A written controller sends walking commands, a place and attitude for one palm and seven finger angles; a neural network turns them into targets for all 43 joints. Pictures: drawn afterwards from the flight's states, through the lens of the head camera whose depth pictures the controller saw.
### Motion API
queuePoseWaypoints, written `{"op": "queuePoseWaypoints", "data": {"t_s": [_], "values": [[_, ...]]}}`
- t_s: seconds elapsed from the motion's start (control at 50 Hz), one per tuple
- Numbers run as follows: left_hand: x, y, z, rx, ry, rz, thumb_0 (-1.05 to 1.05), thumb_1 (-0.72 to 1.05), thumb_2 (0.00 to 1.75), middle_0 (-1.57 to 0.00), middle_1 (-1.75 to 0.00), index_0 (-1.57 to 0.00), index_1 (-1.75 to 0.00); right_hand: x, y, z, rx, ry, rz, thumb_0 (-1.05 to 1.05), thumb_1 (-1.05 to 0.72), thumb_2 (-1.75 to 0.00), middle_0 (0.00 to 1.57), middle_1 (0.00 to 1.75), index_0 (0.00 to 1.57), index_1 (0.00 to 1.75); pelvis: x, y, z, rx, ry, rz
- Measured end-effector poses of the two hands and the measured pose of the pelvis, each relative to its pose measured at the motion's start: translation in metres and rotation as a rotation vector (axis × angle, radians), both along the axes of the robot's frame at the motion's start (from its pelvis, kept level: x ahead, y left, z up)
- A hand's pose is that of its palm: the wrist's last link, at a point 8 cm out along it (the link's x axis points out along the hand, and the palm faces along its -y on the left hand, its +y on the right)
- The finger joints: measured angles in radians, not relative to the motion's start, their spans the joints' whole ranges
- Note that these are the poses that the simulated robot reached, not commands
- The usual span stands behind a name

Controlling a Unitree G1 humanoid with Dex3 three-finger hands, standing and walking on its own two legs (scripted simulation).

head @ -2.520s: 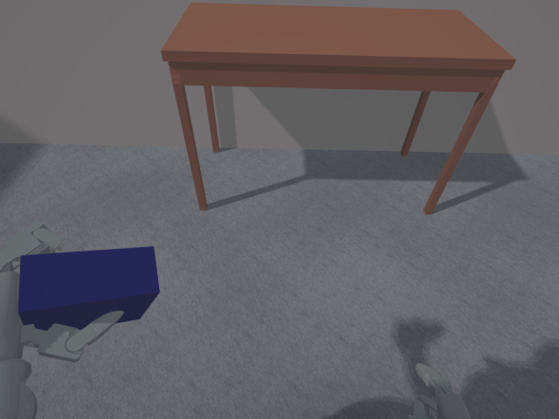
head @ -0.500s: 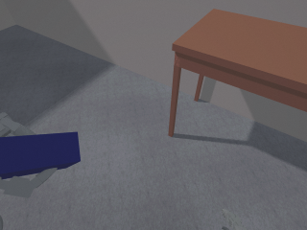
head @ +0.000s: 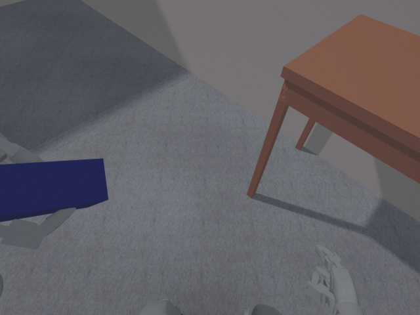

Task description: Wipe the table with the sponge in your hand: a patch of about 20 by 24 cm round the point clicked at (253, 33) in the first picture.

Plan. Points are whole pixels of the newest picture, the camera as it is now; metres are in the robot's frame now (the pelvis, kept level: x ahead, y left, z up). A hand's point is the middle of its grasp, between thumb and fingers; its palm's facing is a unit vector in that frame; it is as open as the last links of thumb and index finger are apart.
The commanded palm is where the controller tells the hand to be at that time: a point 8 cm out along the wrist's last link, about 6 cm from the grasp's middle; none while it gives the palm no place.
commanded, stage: walk to a spot facing it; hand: left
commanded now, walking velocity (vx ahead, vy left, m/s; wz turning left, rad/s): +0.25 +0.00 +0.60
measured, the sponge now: (62, 189) +0.25 +0.21 +0.17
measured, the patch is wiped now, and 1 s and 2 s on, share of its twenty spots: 0.00 0.00 0.00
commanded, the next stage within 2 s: none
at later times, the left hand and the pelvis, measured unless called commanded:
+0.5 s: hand (78, 188) +0.25 +0.19 +0.18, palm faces +0.62 -0.67 -0.42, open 9.2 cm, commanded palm +0.17 +0.23 +0.20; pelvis +0.11 -0.09 +0.02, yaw +18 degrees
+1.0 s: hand (23, 243) +0.17 +0.20 +0.21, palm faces +0.77 -0.49 -0.42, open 9.2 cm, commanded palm +0.08 +0.22 +0.20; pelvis +0.12 -0.10 +0.02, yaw +36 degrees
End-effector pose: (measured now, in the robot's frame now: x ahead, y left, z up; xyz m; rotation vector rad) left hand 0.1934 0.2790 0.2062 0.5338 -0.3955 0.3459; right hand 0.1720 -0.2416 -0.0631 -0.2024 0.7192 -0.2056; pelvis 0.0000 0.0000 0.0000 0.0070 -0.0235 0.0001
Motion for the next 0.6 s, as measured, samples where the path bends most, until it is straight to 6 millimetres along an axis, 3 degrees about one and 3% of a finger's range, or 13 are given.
{"op": "queuePoseWaypoints", "data": {"t_s": [0.06,0.12,0.22,0.3,0.38,0.46,0.52,0.6], "values": [[0.004,0.001,0.004,-0.016,0.013,0.014,0.0,-0.42,1.01,-0.84,-1.36,-0.84,-1.36,0.014,0.024,0.002,0.061,0.021,0.068,0.01,-0.91,-0.9,0.19,0.3,0.2,0.3,0.01,-0.007,0.008,-0.021,0.005,0.041],[-0.005,-0.008,0.018,-0.016,0.003,0.023,0.0,-0.42,1.01,-0.84,-1.36,-0.84,-1.36,0.025,0.04,0.005,0.1,0.04,0.131,0.01,-0.91,-0.9,0.2,0.3,0.2,0.3,0.022,-0.014,0.017,-0.038,0.016,0.079],[-0.022,-0.018,0.04,0.024,0.018,0.125,0.0,-0.42,1.01,-0.84,-1.36,-0.84,-1.36,0.048,0.045,0.0,0.13,0.085,0.224,0.01,-0.91,-0.9,0.2,0.31,0.2,0.3,0.05,-0.029,0.027,-0.058,0.032,0.148],[-0.025,-0.019,0.033,0.02,0.067,0.281,0.0,-0.42,1.01,-0.84,-1.36,-0.84,-1.36,0.078,0.031,-0.012,0.133,0.097,0.28,0.01,-0.9,-0.9,0.2,0.31,0.2,0.3,0.074,-0.048,0.025,-0.049,0.034,0.19],[-0.013,-0.035,0.005,-0.045,0.104,0.385,0.0,-0.42,1.01,-0.84,-1.36,-0.84,-1.36,0.117,0.006,-0.03,0.112,0.078,0.339,0.01,-0.9,-0.9,0.2,0.31,0.2,0.3,0.091,-0.073,0.01,-0.016,0.021,0.246],[0.001,-0.054,-0.016,-0.151,0.164,0.403,0.0,-0.42,1.01,-0.84,-1.36,-0.84,-1.36,0.152,-0.019,-0.026,0.043,0.088,0.377,0.01,-0.91,-0.9,0.2,0.3,0.2,0.3,0.101,-0.085,0.015,0.024,0.007,0.309],[0.006,-0.069,-0.009,-0.121,0.198,0.371,0.0,-0.42,1.01,-0.84,-1.36,-0.84,-1.36,0.174,-0.033,-0.012,0.011,0.058,0.358,0.01,-0.91,-0.9,0.2,0.3,0.2,0.3,0.108,-0.092,0.021,0.047,0.011,0.333],[0.005,-0.073,0.02,-0.007,0.165,0.353,0.0,-0.42,1.01,-0.84,-1.36,-0.84,-1.36,0.197,-0.039,0.005,-0.025,0.024,0.36,0.01,-0.91,-0.9,0.19,0.3,0.2,0.3,0.117,-0.099,0.026,0.06,0.027,0.375]]}}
